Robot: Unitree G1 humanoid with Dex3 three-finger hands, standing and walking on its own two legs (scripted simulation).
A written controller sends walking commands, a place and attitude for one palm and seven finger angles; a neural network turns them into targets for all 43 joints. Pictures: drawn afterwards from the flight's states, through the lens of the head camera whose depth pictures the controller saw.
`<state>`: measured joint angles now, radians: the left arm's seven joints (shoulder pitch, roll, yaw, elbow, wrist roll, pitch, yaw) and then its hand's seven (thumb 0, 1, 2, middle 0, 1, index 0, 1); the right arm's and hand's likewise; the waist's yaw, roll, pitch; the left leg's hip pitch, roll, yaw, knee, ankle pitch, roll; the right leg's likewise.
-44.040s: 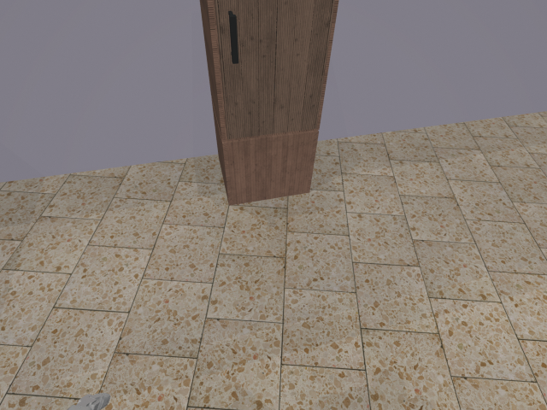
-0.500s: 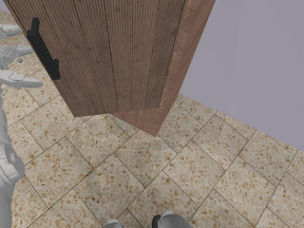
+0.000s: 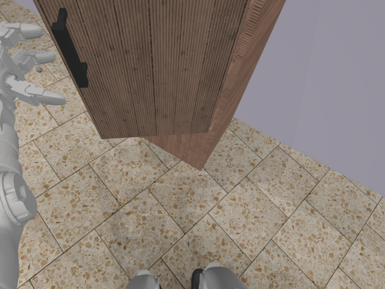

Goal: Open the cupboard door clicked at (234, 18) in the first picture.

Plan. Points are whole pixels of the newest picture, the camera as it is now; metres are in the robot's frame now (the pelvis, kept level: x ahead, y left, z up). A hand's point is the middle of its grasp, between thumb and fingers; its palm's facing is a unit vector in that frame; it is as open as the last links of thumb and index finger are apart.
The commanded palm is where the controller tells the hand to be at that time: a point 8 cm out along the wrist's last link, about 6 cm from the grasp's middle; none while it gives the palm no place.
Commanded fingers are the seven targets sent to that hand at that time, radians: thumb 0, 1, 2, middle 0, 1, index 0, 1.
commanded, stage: move the hooked fingers beside the handle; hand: left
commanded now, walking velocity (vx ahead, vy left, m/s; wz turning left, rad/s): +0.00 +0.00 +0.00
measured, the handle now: (73, 51) +0.57 +0.21 +0.10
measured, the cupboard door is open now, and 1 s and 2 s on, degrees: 38 37 37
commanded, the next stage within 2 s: slide the fingers in behind the handle in 0.36 s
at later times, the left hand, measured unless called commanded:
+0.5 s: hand (38, 64) +0.52 +0.26 +0.11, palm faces +0.04 -1.00 -0.02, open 13.9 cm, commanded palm +0.50 +0.30 +0.10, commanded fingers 0.00 -0.50 0.30 -0.30 -1.20 -0.30 -1.20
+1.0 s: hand (59, 66) +0.52 +0.22 +0.11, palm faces +0.05 -1.00 -0.01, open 14.0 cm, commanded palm +0.50 +0.26 +0.10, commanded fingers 0.00 -0.50 0.30 -0.30 -1.20 -0.30 -1.20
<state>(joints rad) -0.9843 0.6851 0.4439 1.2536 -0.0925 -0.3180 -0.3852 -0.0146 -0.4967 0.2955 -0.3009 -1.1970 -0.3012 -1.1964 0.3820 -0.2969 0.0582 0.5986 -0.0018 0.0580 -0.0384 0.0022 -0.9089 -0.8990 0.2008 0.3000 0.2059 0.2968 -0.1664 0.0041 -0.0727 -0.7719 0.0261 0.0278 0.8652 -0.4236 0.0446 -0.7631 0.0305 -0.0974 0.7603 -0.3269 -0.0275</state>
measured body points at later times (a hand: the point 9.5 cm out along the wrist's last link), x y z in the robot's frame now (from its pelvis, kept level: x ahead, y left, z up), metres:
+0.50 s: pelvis +0.01 +0.00 +0.00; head +0.14 +0.03 +0.43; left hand +0.51 +0.31 +0.11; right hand -0.04 -0.26 -0.10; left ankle -0.01 +0.08 -0.70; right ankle +0.01 -0.11 -0.70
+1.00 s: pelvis +0.01 +0.00 +0.00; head +0.13 +0.03 +0.43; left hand +0.51 +0.28 +0.11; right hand +0.01 -0.25 -0.11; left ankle -0.01 +0.08 -0.70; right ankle +0.01 -0.11 -0.70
